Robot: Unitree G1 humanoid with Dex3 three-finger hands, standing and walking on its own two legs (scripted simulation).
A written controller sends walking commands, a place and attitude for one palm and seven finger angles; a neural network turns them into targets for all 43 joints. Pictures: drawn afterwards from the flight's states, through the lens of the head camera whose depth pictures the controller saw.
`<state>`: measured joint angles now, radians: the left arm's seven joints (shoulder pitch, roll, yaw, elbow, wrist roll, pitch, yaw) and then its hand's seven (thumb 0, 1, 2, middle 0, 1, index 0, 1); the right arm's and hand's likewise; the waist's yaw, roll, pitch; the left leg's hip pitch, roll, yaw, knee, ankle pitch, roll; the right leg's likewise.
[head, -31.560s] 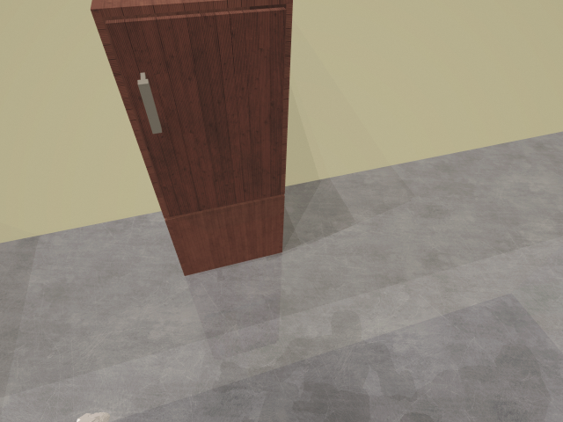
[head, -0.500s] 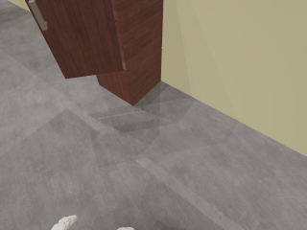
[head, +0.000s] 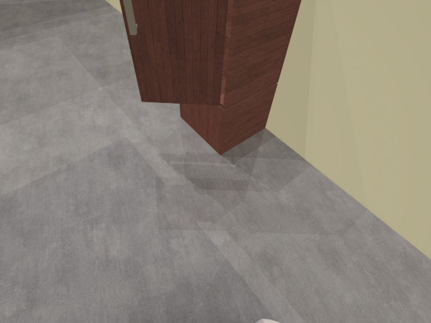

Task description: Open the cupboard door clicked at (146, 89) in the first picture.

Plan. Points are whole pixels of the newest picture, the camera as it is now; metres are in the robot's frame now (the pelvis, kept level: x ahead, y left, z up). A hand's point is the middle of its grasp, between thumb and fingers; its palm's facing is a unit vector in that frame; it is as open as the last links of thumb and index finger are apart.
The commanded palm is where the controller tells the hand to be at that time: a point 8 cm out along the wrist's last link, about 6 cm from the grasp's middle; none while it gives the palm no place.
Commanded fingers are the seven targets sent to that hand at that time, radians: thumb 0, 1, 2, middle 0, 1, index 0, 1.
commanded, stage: take the last steps up to it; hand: left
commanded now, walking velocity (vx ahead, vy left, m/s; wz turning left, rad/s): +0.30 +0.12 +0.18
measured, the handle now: (131, 13) +1.04 +0.40 +0.05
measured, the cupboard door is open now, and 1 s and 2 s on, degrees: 50 50 50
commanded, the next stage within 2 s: come to a stop and stand still in 1.30 s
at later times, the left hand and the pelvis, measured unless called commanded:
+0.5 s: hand out of the picture +0.04 +0.17 -0.17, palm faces +0.22 -0.97 -0.14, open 7.4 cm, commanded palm none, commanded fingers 0.00 0.90 0.90 -0.20 -0.30 -0.20 -0.30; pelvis +0.12 +0.02 +0.00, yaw +7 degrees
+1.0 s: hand (131, 203) +0.40 +0.25 -0.15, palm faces +0.07 -0.97 -0.23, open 7.3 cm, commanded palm none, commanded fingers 0.00 0.90 0.90 -0.20 -0.30 -0.20 -0.30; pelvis +0.29 +0.06 -0.01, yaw +3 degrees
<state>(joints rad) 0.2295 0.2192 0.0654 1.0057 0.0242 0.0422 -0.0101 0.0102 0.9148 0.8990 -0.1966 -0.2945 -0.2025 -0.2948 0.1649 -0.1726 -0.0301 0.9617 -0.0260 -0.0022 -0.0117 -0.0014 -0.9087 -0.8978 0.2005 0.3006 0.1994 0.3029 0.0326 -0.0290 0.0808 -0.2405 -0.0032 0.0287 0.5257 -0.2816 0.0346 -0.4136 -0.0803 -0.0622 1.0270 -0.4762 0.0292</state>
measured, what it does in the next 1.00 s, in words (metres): walks ahead: right foot, then left foot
